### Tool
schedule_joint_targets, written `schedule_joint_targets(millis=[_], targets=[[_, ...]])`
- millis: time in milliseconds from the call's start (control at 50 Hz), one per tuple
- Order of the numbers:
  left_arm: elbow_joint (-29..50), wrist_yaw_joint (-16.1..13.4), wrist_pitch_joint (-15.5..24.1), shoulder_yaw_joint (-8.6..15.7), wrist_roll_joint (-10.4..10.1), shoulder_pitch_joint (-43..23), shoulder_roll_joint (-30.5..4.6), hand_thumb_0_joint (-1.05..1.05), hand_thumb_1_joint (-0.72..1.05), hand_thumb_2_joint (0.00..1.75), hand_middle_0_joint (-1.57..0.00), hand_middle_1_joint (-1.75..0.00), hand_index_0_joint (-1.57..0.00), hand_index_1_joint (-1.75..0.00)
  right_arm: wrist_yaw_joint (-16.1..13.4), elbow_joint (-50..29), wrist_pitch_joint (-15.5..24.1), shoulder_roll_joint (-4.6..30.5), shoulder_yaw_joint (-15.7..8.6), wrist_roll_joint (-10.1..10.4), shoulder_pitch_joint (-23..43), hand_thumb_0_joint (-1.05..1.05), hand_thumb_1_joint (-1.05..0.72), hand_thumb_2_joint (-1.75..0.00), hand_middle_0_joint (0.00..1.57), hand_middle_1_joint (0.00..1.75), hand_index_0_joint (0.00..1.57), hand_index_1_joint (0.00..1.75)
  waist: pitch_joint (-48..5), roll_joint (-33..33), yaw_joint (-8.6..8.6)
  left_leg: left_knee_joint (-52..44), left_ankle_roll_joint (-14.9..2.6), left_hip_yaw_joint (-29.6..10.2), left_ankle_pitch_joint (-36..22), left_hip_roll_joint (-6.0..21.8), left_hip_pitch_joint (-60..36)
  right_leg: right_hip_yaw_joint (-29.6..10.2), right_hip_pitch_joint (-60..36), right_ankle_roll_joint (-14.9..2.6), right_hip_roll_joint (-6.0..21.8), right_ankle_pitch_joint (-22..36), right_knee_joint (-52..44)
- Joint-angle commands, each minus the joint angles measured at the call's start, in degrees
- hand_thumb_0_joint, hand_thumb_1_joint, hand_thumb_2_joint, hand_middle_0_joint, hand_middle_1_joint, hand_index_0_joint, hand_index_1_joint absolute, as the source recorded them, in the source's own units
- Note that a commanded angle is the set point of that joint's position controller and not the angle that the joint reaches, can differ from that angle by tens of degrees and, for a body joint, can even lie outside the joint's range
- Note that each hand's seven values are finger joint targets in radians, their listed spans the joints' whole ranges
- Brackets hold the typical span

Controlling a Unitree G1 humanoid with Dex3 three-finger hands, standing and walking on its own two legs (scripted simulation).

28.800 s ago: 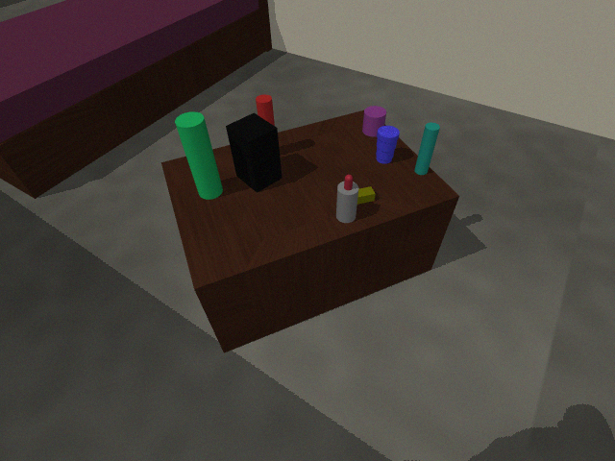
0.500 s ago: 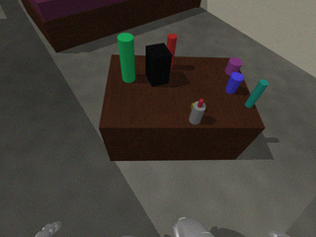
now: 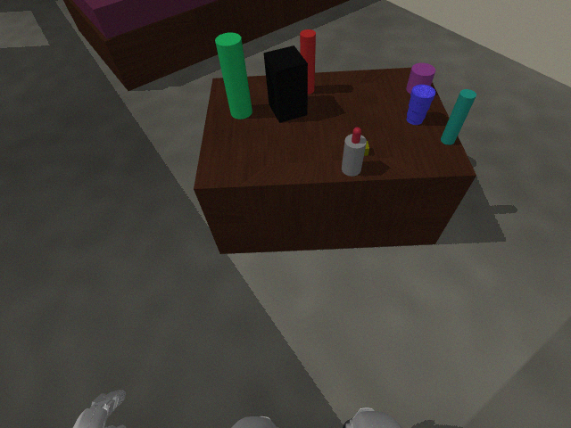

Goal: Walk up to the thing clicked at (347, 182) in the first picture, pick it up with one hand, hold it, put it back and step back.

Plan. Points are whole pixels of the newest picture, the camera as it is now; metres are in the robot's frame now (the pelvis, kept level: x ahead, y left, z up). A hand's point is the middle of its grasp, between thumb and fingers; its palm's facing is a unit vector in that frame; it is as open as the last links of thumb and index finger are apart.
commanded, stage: step back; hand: right
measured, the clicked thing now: (354, 149) +0.85 -0.16 -0.26
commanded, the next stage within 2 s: stand in 1.62 s
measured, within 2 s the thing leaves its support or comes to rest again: neither
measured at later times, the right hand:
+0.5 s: hand out of the picture -0.04 -0.31 -0.13, palm faces +0.01 +0.90 -0.43, open 7.4 cm
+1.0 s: hand out of the picture -0.16 -0.30 -0.13, palm faces -0.05 +0.92 -0.38, open 7.4 cm
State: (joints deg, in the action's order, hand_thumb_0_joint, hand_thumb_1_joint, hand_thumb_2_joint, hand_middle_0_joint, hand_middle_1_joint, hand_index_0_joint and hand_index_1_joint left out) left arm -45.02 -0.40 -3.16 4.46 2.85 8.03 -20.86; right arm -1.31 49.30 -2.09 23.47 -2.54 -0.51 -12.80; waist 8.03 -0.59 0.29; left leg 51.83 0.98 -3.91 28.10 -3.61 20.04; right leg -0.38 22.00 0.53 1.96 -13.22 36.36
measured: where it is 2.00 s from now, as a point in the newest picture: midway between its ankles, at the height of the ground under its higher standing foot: outside the picture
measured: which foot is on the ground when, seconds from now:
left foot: up 0.00-0.02, down 0.04-0.50, up 0.52-0.78, down 0.80-1.00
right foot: down 0.00-0.08, up 0.10-0.44, down 0.46-0.84, up 0.86-1.00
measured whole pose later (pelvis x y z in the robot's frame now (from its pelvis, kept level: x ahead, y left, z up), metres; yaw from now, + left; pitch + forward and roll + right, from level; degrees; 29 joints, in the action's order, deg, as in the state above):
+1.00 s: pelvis -0.21 -0.04 +0.01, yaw +2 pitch -3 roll +1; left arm -54.2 1.7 -0.8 4.0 1.7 12.7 -23.1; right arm 1.0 54.9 2.3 19.8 -3.0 -2.3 -16.5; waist 3.2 2.9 0.0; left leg 29.1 -1.1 -0.4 16.4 -1.1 10.1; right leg -0.3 22.3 -1.2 2.5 -25.2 49.4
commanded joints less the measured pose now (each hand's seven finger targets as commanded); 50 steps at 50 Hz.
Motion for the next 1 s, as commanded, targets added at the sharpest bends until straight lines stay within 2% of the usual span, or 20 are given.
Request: schedule_joint_targets(millis=[0,20,40,60,80,160,340,420,440,480,500,580,680,760,800,820,840,860,900,980], targets=[[5.58,-1.11,0.00,3.34,-1.19,-1.62,-13.86,0.00,0.90,0.90,-0.20,-0.30,-0.20,-0.30,-0.77,-2.55,2.46,8.30,-3.06,-1.05,-4.49,0.00,-0.90,-0.90,0.20,0.30,0.20,0.30,-12.96,11.48,-0.13,-27.08,-1.53,3.82,-11.36,1.97,-2.43,-10.06,-16.50,-9.55,10.32,19.55,0.88],[5.74,-0.81,-0.53,2.65,-1.36,-0.40,-12.50,0.00,0.90,0.90,-0.20,-0.30,-0.20,-0.30,-0.77,-2.08,2.49,9.17,-3.62,-1.28,-4.36,0.00,-0.90,-0.90,0.20,0.30,0.20,0.30,-12.92,8.61,0.61,-30.89,-2.06,1.94,-18.84,2.42,-7.25,-8.81,-11.21,-7.36,7.93,14.58,2.90],[6.00,-0.59,-0.81,1.92,-1.68,1.83,-10.14,0.00,0.90,0.90,-0.20,-0.30,-0.20,-0.30,-0.83,-2.63,2.49,13.11,-4.69,-2.27,-3.30,0.00,-0.90,-0.90,0.20,0.30,0.20,0.30,-13.62,-1.41,1.60,-32.34,-4.97,-12.08,-24.60,12.42,-13.44,-5.29,-0.04,-4.15,2.62,0.82,10.61],[6.26,-0.80,-0.74,1.76,-2.08,0.35,-9.15,0.00,0.90,0.90,-0.20,-0.30,-0.20,-0.30,-0.45,-3.61,2.24,18.67,-5.51,-2.47,-0.13,0.00,-0.90,-0.90,0.20,0.30,0.20,0.30,-11.55,-11.23,2.12,-32.44,-10.63,-24.25,-31.84,22.58,-13.71,-0.43,10.60,-1.88,-6.12,-19.60,19.08],[6.46,-1.61,-0.86,3.04,-1.46,-3.99,-12.53,0.00,0.90,0.90,-0.20,-0.30,-0.20,-0.30,-0.39,-4.72,2.21,22.24,-6.07,-2.24,-0.15,0.00,-0.90,-0.90,0.20,0.30,0.20,0.30,-10.63,-13.57,-2.37,-34.05,-17.44,-30.99,-29.69,28.45,-1.58,-7.95,4.40,-0.95,-5.18,-25.31,28.33],[2.72,-0.75,-1.13,3.14,-2.41,2.11,-12.26,0.00,0.90,0.90,-0.20,-0.30,-0.20,-0.30,-1.40,-5.56,2.75,12.53,-3.64,-2.17,7.27,0.00,-0.90,-0.90,0.20,0.30,0.20,0.30,-7.29,-5.08,3.50,-28.19,-11.89,-8.69,-39.36,16.88,-4.78,-12.05,7.70,-1.35,-8.29,-14.02,39.60],[1.47,-0.06,1.03,1.82,-1.28,2.35,-11.23,0.00,0.90,0.90,-0.20,-0.30,-0.20,-0.30,-0.44,-5.34,1.33,13.34,-4.59,-1.89,2.25,0.00,-0.90,-0.90,0.20,0.30,0.20,0.30,-13.89,-10.94,-2.05,-26.19,-13.98,-7.37,-22.40,17.28,-16.28,-3.31,0.18,1.47,-2.79,-15.27,7.89],[-5.24,0.59,1.77,2.59,-1.21,12.63,-11.40,0.00,0.90,0.90,-0.20,-0.30,-0.20,-0.30,0.35,-5.74,-0.21,15.47,-4.90,-1.70,6.20,0.00,-0.90,-0.90,0.20,0.30,0.20,0.30,-14.96,-11.68,2.21,-24.69,-10.47,-5.43,-7.91,15.71,-5.27,1.38,-14.03,-2.35,-3.45,-8.04,-11.43],[-6.38,0.51,1.98,3.29,-0.52,12.87,-13.10,0.00,0.90,0.90,-0.20,-0.30,-0.20,-0.30,0.42,-5.64,-0.44,12.87,-4.23,-1.46,6.12,0.00,-0.90,-0.90,0.20,0.30,0.20,0.30,-13.06,-5.47,2.00,-18.81,-7.61,-3.61,-2.64,12.33,1.10,-3.45,-15.59,-3.60,-2.21,-9.70,-13.72],[-2.41,0.44,1.81,5.65,0.54,6.18,-23.19,0.00,0.90,0.90,-0.20,-0.30,-0.20,-0.30,-0.52,-7.91,0.22,9.08,-3.54,-1.16,9.90,0.00,-0.90,-0.90,0.20,0.30,0.20,0.30,-5.24,14.55,4.83,1.13,-0.35,-1.54,5.76,-0.05,12.27,-32.89,1.56,-14.09,19.49,-33.84,-24.28],[-0.71,0.11,1.94,5.57,0.59,-0.03,-24.55,0.00,0.90,0.90,-0.20,-0.30,-0.20,-0.30,-0.82,-6.25,0.13,12.67,-4.99,-1.46,9.11,0.00,-0.90,-0.90,0.20,0.30,0.20,0.30,1.13,16.08,3.03,9.46,0.41,-4.81,3.98,2.98,7.13,-37.86,14.83,-16.57,23.57,-40.03,-28.17],[-1.28,-0.30,3.43,3.55,-0.13,-1.75,-14.08,0.00,0.90,0.90,-0.20,-0.30,-0.20,-0.30,0.15,-1.57,1.19,8.53,-2.90,-0.57,1.62,0.00,-0.90,-0.90,0.20,0.30,0.20,0.30,-2.66,7.49,-0.72,9.64,-0.50,-3.58,-6.80,-1.55,9.95,-9.88,-3.72,-7.79,7.23,-6.33,-16.16],[-2.46,0.23,4.19,4.57,0.49,5.51,-15.97,0.00,0.90,0.90,-0.20,-0.30,-0.20,-0.30,0.82,-1.44,3.00,9.58,-2.87,-1.36,4.55,0.00,-0.90,-0.90,0.20,0.30,0.20,0.30,-4.45,13.50,5.15,-7.30,0.89,0.45,-0.73,2.53,13.77,-15.28,-17.98,-10.85,11.14,-22.14,-17.49],[-1.55,0.84,3.39,3.64,-0.42,1.23,-16.46,0.00,0.90,0.90,-0.20,-0.30,-0.20,-0.30,1.23,2.11,4.60,8.86,-3.64,-1.58,-1.32,0.00,-0.90,-0.90,0.20,0.30,0.20,0.30,-5.83,10.18,0.75,-29.79,-1.31,4.86,-6.83,2.40,-6.69,-10.96,-7.94,-9.90,12.11,-14.60,-11.79],[-1.51,0.83,3.35,1.30,-0.85,4.64,-9.86,0.00,0.90,0.90,-0.20,-0.30,-0.20,-0.30,0.70,3.85,5.55,11.34,-5.12,-2.16,-6.00,0.00,-0.90,-0.90,0.20,0.30,0.20,0.30,-11.54,-4.10,-0.63,-34.75,-3.89,-8.95,-8.18,8.79,-22.96,-1.86,2.15,-4.73,4.56,-5.80,6.77],[-0.70,1.02,3.40,0.35,-1.88,3.22,-7.31,0.00,0.90,0.90,-0.20,-0.30,-0.20,-0.30,0.60,2.85,5.68,15.83,-5.68,-2.31,-5.09,0.00,-0.90,-0.90,0.20,0.30,0.20,0.30,-9.72,-12.11,-1.07,-38.48,-9.87,-28.66,1.49,21.03,-25.34,4.39,15.98,-1.57,-3.04,-16.66,13.95],[-0.97,0.51,3.54,2.34,-0.88,-2.39,-13.96,0.00,0.90,0.90,-0.20,-0.30,-0.20,-0.30,0.79,2.99,5.33,19.62,-6.46,-1.79,-6.26,0.00,-0.90,-0.90,0.20,0.30,0.20,0.30,-5.28,-6.57,-3.68,-39.05,-16.21,-32.80,8.70,24.96,-14.57,-2.85,13.42,-1.99,1.29,-19.61,16.36],[-0.95,0.72,3.85,2.56,-1.01,-2.48,-15.64,0.00,0.90,0.90,-0.20,-0.30,-0.20,-0.30,0.74,2.52,5.23,18.59,-6.53,-1.52,-3.80,0.00,-0.90,-0.90,0.20,0.30,0.20,0.30,-2.24,-5.39,-2.29,-39.25,-17.80,-30.90,7.93,25.73,-10.31,-4.11,10.91,-2.47,2.44,-19.02,18.31],[-2.61,1.15,4.22,2.26,-1.48,0.46,-13.11,0.00,0.90,0.90,-0.20,-0.30,-0.20,-0.30,0.73,1.77,5.66,12.96,-4.64,-2.00,-1.09,0.00,-0.90,-0.90,0.20,0.30,0.20,0.30,-1.85,-4.81,0.03,-37.06,-12.50,-18.30,-3.23,18.18,-13.04,-3.74,11.36,-2.46,2.39,-13.70,15.86],[-4.78,1.86,4.37,1.97,-1.45,1.57,-11.61,0.00,0.90,0.90,-0.20,-0.30,-0.20,-0.30,1.06,1.64,5.44,12.53,-4.68,-1.88,-0.31,0.00,-0.90,-0.90,0.20,0.30,0.20,0.30,-1.68,-9.05,-0.72,-36.58,-10.94,-10.89,-4.35,14.98,-5.23,0.80,2.29,-1.26,0.82,-9.46,8.72]])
